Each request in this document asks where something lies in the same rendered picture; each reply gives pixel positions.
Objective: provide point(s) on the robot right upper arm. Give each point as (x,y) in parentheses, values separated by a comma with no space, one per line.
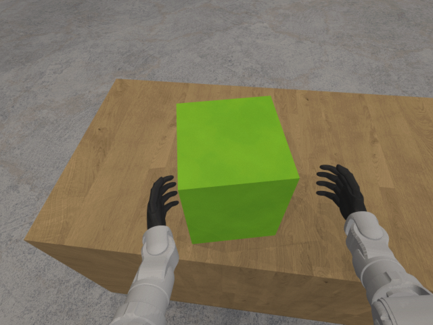
(408,310)

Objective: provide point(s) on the carton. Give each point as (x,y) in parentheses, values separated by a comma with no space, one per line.
(236,174)

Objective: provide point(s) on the pedestal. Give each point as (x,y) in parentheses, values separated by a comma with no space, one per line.
(96,215)

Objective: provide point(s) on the robot left hand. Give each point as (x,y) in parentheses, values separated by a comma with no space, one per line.
(156,210)

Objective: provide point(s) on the robot right hand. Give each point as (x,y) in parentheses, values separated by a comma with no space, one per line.
(347,191)

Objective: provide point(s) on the left robot forearm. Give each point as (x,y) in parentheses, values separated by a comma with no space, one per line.
(149,294)

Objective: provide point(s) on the right robot forearm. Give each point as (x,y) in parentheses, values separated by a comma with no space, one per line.
(375,265)

